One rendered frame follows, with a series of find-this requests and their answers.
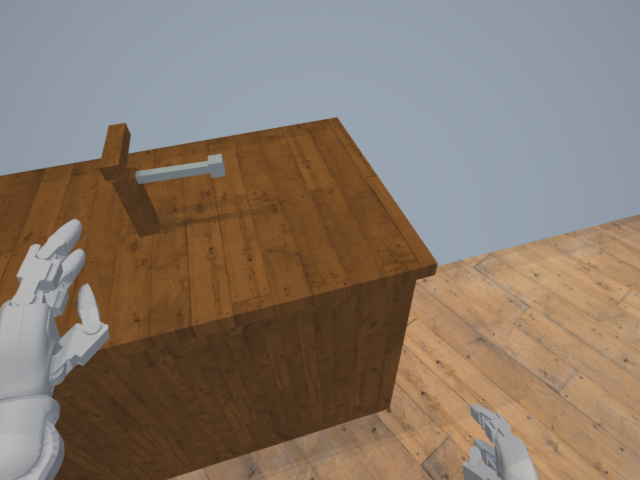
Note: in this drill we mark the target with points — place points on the left robot hand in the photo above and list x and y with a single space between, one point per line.
28 331

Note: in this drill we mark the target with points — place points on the right robot hand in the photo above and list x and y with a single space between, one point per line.
509 460

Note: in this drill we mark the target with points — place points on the tap lever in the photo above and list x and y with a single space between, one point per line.
215 166

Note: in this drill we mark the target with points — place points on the counter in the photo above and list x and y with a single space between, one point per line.
244 311

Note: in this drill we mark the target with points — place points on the left robot forearm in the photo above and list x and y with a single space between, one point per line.
31 448

